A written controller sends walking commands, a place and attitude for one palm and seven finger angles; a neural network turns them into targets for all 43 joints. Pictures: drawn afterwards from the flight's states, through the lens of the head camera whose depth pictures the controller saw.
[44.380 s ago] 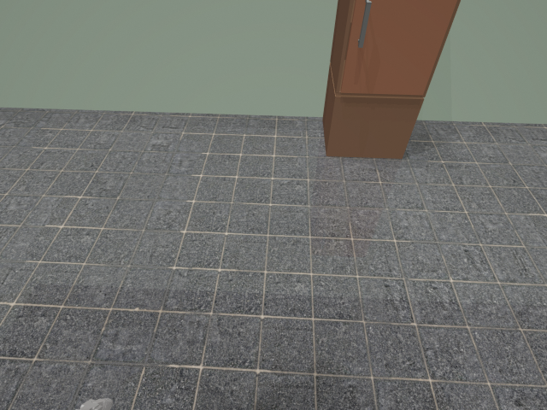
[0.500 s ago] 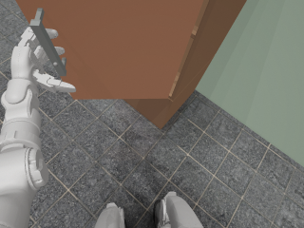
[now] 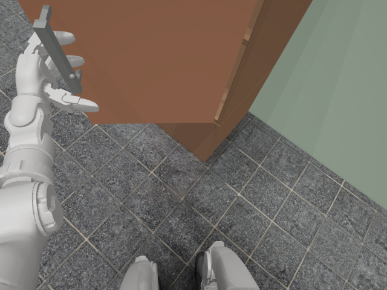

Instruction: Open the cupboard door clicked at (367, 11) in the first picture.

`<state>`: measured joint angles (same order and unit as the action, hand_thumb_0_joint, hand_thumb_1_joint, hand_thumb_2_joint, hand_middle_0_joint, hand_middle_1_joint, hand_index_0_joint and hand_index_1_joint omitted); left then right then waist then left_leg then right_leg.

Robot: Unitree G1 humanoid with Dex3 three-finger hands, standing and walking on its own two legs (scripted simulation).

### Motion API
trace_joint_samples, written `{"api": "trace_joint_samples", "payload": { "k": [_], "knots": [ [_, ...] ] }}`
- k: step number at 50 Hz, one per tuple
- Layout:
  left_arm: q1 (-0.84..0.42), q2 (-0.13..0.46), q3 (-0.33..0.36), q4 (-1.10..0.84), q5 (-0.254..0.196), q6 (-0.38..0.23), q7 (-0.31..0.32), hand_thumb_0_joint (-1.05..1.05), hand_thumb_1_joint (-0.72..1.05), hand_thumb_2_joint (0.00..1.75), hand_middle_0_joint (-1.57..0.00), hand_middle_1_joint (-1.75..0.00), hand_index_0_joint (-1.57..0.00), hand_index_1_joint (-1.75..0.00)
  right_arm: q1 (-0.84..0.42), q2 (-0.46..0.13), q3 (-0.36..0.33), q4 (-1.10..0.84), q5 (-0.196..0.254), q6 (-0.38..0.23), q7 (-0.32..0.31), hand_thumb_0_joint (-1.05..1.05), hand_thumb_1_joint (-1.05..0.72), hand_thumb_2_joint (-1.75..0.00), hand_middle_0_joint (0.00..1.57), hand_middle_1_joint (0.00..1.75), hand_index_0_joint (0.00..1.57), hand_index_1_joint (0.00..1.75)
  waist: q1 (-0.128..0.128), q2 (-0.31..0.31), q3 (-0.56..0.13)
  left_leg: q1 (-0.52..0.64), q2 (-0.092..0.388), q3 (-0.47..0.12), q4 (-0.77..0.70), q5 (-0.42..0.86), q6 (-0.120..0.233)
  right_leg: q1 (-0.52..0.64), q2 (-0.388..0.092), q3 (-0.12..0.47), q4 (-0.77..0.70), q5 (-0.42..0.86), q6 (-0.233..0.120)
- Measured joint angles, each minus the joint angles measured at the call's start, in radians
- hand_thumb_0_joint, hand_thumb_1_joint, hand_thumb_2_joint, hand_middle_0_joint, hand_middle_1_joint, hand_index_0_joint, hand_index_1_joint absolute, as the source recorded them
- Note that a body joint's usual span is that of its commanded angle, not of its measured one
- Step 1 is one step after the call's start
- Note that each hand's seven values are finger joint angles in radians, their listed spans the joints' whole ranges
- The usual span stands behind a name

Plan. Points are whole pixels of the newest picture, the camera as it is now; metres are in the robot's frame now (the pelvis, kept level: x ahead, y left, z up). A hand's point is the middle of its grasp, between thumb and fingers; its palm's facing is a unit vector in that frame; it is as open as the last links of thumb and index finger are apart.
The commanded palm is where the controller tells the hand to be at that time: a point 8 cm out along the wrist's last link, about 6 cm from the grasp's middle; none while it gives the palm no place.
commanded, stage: slide the fingers in behind the handle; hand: left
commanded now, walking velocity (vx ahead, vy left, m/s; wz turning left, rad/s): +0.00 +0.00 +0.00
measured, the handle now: (63, 55) +0.58 +0.22 +0.06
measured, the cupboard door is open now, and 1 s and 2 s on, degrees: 43 44 80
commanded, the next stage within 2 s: close the thumb around the handle in 0.16 s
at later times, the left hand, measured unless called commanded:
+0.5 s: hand (76, 75) +0.53 +0.20 +0.06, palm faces -0.01 -1.00 -0.01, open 12.5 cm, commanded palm +0.50 +0.23 +0.06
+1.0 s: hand (75, 76) +0.52 +0.20 +0.06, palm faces -0.01 -1.00 -0.01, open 5.3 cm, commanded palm +0.50 +0.23 +0.06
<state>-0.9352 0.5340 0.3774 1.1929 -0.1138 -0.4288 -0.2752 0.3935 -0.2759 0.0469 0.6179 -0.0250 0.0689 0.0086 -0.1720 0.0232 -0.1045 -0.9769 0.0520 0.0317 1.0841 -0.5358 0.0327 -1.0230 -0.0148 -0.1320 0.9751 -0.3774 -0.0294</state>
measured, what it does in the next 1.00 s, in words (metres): stands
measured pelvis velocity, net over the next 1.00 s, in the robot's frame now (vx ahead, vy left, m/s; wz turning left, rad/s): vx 0.01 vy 0.01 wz -0.02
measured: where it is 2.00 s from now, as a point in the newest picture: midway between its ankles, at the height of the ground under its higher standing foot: outside the picture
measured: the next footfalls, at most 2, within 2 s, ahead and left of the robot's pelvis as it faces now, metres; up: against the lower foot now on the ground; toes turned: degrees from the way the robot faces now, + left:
none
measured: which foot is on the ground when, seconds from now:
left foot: down 0.00-1.00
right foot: down 0.00-1.00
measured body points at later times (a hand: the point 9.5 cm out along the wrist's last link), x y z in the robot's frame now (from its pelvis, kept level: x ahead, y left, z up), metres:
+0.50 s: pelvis +0.00 +0.01 +0.00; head +0.16 +0.03 +0.42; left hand +0.52 +0.25 +0.06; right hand +0.00 -0.26 -0.11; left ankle -0.02 +0.09 -0.66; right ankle +0.04 -0.11 -0.66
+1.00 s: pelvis +0.01 +0.01 +0.00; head +0.17 +0.03 +0.43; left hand +0.52 +0.25 +0.06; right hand +0.01 -0.26 -0.10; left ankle -0.02 +0.09 -0.66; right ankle +0.04 -0.11 -0.66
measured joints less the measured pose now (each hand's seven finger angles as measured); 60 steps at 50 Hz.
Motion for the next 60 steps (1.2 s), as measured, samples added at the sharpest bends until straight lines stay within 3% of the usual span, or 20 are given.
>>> {"api": "trace_joint_samples", "payload": {
  "k": [19, 26, 45, 60],
  "knots": [
    [-0.004, 0.002, 0.013, -0.006, 0.016, 0.004, 0.006, -0.01, -0.45, 0.33, -0.29, -1.2, -0.29, -1.2, 0.005, 0.004, 0.004, -0.012, -0.004, 0.001, 0.0, 0.0, -0.91, -0.9, 0.2, 0.3, 0.2, 0.3, -0.012, 0.002, 0.0, -0.013, 0.001, 0.006, 0.007, -0.008, 0.007, -0.013, 0.002, 0.007, 0.002, -0.001, 0.008],
    [-0.008, -0.001, 0.01, -0.004, 0.02, 0.008, 0.014, -0.01, -0.21, 0.43, -0.31, -1.23, -0.31, -1.23, 0.006, 0.007, 0.006, -0.009, -0.005, 0.002, 0.001, 0.0, -0.91, -0.9, 0.2, 0.3, 0.2, 0.3, -0.014, 0.005, 0.001, -0.013, -0.001, 0.005, 0.006, -0.01, 0.008, -0.013, 0.001, 0.008, -0.001, -0.003, 0.01],
    [0.058, -0.023, 0.021, -0.049, 0.005, 0.0, 0.011, 0.01, 0.74, 0.83, -0.35, -1.33, -0.37, -1.33, 0.007, 0.007, -0.003, -0.016, 0.0, 0.013, 0.004, 0.0, -0.91, -0.9, 0.2, 0.3, 0.2, 0.3, -0.006, 0.006, -0.004, 0.03, 0.003, 0.014, -0.024, -0.013, 0.009, 0.024, 0.01, 0.018, -0.028, -0.003, 0.014],
    [0.068, -0.014, 0.039, -0.06, 0.006, 0.003, -0.016, 0.01, 0.8, 0.85, -0.37, -1.35, -0.38, -1.35, -0.01, 0.006, -0.003, -0.029, 0.003, 0.017, -0.002, 0.0, -0.91, -0.9, 0.2, 0.3, 0.2, 0.3, -0.006, 0.005, -0.004, 0.024, 0.004, 0.016, -0.017, -0.015, 0.007, 0.015, 0.012, 0.022, -0.017, -0.005, 0.011]
  ]
}}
